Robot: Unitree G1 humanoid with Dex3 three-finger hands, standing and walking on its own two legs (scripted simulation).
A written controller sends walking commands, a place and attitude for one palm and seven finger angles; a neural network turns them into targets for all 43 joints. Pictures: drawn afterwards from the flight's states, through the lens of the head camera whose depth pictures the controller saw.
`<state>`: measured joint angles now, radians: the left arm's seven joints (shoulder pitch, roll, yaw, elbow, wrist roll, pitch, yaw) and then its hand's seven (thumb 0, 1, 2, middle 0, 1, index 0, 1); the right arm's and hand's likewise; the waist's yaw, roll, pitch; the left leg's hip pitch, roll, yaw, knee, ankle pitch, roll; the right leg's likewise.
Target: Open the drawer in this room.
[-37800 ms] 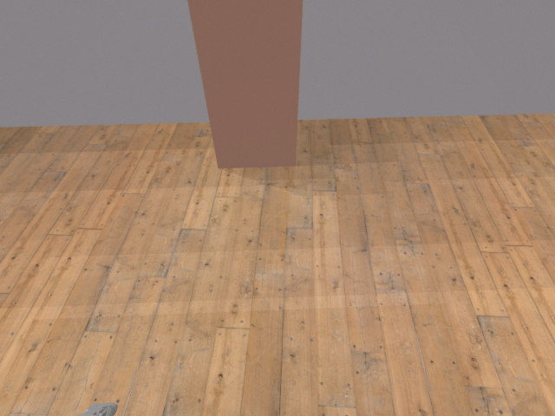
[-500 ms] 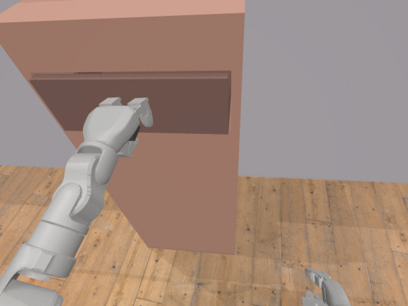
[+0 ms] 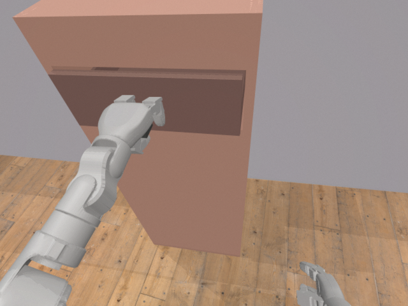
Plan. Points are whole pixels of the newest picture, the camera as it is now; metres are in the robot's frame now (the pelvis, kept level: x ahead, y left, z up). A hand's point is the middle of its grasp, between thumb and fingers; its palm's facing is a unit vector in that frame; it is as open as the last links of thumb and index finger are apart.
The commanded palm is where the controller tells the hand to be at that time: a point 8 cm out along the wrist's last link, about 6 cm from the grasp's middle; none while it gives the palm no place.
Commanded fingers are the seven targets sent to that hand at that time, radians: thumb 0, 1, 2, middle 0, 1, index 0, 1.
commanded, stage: pull the drawer open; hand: left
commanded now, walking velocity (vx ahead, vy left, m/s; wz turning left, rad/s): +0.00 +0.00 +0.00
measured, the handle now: (141, 117) +0.43 +0.16 +0.16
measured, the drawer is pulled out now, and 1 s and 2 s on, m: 0.02 0.07 0.16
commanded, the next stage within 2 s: none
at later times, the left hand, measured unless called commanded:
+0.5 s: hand (135, 146) +0.37 +0.16 +0.14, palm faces +0.05 -0.11 -0.99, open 6.9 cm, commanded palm +0.30 +0.17 +0.21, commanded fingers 0.00 0.90 0.90 -0.40 -1.35 -0.40 -1.35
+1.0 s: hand (128, 161) +0.33 +0.17 +0.14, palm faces +0.05 -0.09 -0.99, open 6.6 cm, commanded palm +0.29 +0.17 +0.21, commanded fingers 0.00 0.90 0.90 -0.40 -1.35 -0.40 -1.35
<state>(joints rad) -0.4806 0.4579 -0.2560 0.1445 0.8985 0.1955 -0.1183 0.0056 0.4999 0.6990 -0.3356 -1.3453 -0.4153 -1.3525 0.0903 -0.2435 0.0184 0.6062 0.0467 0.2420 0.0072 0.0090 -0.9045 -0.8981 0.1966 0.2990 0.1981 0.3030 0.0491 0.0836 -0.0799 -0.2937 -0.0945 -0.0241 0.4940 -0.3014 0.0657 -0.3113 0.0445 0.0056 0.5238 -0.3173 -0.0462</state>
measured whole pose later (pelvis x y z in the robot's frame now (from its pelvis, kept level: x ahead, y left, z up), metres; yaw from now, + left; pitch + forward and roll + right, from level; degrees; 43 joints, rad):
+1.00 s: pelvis -0.01 -0.01 +0.00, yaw -1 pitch +3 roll +0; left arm -0.29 0.48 -0.21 -0.02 0.88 0.19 -0.10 -0.01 0.55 0.68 -0.31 -1.35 -0.39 -1.35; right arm 0.03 -0.23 0.05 0.59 0.04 0.23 0.00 0.01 -0.90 -0.90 0.20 0.30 0.20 0.30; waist 0.07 0.08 -0.07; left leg -0.26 -0.08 -0.02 0.49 -0.29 0.06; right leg -0.27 0.06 0.01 0.51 -0.30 -0.06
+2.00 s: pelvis -0.02 -0.01 +0.00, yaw -4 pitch +2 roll +0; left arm 0.25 0.52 -0.03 -0.44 0.81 0.16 -0.05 0.02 0.57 0.70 -0.29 -1.34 -0.37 -1.33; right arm 0.06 -0.26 0.06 0.52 0.03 0.21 0.04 0.01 -0.90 -0.90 0.20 0.30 0.20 0.30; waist 0.04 0.11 -0.07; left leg -0.22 -0.05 0.03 0.49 -0.29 0.05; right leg -0.25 0.09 0.06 0.51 -0.28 -0.06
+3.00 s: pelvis -0.04 +0.00 +0.00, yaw -2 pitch -2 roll -1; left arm 0.59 0.54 -0.01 -0.69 0.82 0.10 0.07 -0.03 0.35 0.68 -0.37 -1.30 -0.39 -1.32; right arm 0.12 -0.29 0.03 0.52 0.03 0.18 0.03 0.01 -0.90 -0.90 0.20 0.30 0.20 0.30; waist 0.13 0.13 -0.07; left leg -0.23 -0.05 0.01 0.57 -0.32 0.06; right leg -0.23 0.08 0.03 0.54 -0.29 -0.05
